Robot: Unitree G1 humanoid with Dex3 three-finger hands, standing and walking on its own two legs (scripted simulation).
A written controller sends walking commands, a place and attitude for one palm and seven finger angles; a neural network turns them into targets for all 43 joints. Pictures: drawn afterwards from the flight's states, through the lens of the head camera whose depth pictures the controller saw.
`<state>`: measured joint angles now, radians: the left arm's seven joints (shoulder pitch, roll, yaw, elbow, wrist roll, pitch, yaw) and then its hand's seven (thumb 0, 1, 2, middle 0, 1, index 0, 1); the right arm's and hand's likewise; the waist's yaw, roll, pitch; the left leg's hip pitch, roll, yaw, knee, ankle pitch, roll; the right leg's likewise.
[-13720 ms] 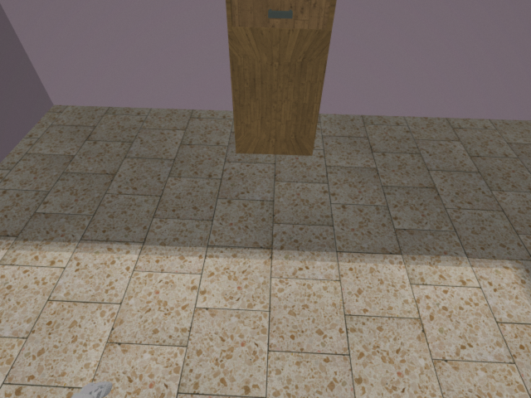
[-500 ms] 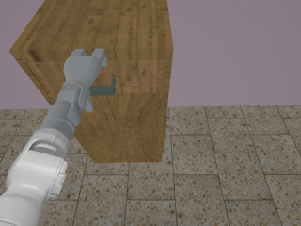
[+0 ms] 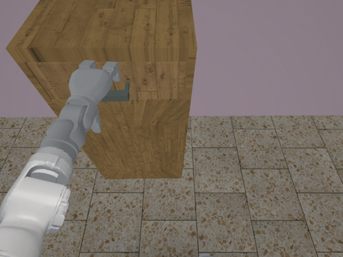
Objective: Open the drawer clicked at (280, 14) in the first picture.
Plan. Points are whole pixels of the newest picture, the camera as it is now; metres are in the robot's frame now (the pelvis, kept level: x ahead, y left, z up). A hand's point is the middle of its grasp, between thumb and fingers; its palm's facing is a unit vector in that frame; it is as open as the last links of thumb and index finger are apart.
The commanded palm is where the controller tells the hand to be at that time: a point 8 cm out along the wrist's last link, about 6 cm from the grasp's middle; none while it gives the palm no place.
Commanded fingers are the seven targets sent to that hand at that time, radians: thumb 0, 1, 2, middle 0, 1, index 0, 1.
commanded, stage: move the hooked fingers above the handle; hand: left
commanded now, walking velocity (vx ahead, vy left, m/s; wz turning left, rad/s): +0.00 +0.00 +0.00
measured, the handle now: (111, 90) +0.54 +0.16 +0.03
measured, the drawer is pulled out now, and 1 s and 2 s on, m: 0.00 0.00 0.00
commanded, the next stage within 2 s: lower the fingers behind the handle in 0.84 s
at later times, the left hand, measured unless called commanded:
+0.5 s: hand (116, 101) +0.48 +0.14 +0.06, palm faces -0.04 -0.05 -1.00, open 13.8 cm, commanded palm +0.47 +0.17 +0.14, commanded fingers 0.00 -0.50 0.30 -0.30 -1.20 -0.30 -1.20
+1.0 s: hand (93, 101) +0.47 +0.19 +0.08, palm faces -0.11 +0.02 -0.99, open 13.7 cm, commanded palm +0.46 +0.19 +0.14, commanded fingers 0.00 -0.50 0.30 -0.30 -1.20 -0.30 -1.20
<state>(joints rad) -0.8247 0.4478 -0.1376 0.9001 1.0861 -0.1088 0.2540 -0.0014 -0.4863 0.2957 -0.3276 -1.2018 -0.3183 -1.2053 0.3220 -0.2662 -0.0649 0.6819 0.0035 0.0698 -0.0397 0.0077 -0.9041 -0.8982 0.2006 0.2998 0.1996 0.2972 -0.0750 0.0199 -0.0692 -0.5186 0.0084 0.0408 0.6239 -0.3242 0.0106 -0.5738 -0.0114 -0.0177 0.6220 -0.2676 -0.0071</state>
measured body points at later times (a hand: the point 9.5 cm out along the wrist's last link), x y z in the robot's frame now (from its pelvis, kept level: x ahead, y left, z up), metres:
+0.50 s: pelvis +0.01 +0.00 +0.00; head +0.08 -0.02 +0.44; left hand +0.47 +0.14 +0.12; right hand +0.07 -0.27 -0.13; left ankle -0.02 +0.11 -0.72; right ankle +0.02 -0.12 -0.72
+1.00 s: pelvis +0.01 -0.01 +0.01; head +0.06 -0.03 +0.45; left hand +0.47 +0.18 +0.13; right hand +0.08 -0.29 -0.12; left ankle -0.02 +0.11 -0.72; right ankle +0.02 -0.12 -0.72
